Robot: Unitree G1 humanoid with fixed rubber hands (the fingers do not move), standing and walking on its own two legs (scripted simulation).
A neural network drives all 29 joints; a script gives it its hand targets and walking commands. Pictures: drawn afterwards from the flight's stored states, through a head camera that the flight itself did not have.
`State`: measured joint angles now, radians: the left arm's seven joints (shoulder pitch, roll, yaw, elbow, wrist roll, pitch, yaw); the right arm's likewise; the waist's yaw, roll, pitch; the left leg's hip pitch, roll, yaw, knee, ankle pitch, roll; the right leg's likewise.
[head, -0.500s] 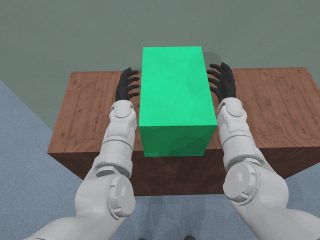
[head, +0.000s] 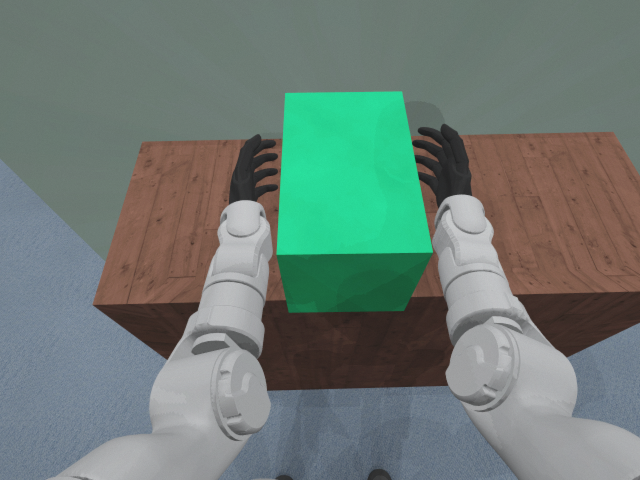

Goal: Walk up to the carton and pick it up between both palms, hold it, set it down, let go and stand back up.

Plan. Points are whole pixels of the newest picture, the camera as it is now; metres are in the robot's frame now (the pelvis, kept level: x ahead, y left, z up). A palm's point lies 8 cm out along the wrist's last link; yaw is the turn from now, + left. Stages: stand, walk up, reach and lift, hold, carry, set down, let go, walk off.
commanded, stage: set down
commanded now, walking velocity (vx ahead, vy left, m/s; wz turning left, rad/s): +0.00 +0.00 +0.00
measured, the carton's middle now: (345, 202) +0.46 +0.02 +0.01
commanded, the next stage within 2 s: none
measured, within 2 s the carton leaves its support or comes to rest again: neither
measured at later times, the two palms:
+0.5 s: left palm (243, 197) +0.42 +0.15 +0.06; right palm (451, 185) +0.45 -0.11 +0.07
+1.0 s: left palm (222, 172) +0.42 +0.17 +0.11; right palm (469, 147) +0.46 -0.12 +0.13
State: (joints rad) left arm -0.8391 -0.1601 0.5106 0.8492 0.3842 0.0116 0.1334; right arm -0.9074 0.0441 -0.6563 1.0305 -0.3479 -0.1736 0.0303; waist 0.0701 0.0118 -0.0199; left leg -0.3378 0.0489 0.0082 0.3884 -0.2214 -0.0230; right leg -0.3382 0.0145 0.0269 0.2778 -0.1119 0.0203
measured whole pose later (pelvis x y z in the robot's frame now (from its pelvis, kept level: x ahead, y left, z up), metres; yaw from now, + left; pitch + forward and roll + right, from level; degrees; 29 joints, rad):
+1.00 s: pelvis +0.00 -0.01 +0.00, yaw +0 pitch +9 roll -1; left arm -0.97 0.04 0.26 1.06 0.04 0.12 0.25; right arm -1.06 -0.18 -0.06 1.22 0.13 -0.01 -0.08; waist 0.09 0.01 -0.09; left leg -0.35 0.06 0.01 0.44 -0.25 -0.04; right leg -0.37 0.02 0.03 0.37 -0.16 0.01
